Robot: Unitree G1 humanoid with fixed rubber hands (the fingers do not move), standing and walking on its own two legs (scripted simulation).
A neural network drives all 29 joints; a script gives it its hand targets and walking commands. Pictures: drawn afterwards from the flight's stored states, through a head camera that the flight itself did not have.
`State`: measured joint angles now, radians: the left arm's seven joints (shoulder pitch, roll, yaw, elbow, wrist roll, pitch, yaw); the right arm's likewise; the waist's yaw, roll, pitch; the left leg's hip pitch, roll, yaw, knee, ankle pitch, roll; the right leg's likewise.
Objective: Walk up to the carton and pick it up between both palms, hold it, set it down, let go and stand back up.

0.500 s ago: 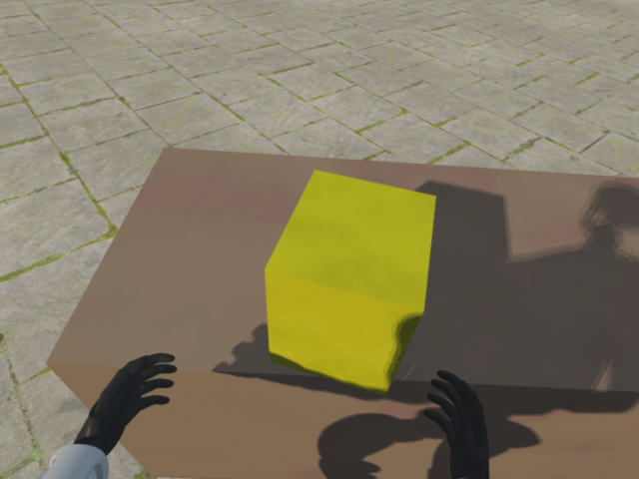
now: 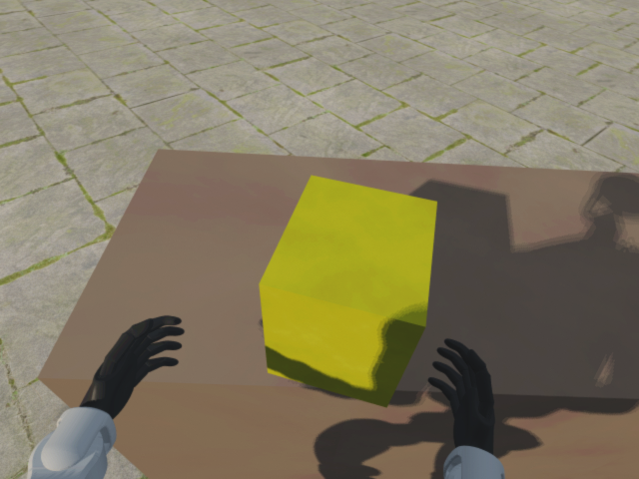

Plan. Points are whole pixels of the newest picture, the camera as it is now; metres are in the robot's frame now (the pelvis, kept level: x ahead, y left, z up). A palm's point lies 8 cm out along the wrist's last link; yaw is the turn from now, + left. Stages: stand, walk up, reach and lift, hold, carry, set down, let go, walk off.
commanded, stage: reach and lift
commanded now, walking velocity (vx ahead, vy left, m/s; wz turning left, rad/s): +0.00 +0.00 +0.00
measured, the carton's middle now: (348, 290) +0.39 -0.02 +0.00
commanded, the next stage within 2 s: none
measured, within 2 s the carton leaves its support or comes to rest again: neither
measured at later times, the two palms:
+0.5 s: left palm (143, 301) +0.28 +0.22 +0.10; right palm (486, 359) +0.24 -0.16 +0.09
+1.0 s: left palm (160, 220) +0.35 +0.21 +0.16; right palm (492, 285) +0.31 -0.16 +0.14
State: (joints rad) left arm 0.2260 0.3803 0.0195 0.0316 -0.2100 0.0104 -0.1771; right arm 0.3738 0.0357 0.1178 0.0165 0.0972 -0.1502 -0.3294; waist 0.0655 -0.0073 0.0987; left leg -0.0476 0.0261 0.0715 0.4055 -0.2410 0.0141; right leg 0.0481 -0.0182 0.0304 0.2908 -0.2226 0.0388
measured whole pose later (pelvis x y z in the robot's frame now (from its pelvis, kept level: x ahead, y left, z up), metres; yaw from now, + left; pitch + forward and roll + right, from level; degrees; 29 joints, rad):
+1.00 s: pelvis -0.03 +0.00 +0.00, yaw +0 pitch -4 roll -1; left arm -0.56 0.42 0.09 0.27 -0.23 0.54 -0.13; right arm -0.38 -0.07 -0.01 0.10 0.30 0.45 -0.38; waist -0.04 -0.04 0.05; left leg -0.14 0.02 0.08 0.37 -0.17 0.02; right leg -0.06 -0.02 0.03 0.29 -0.17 0.04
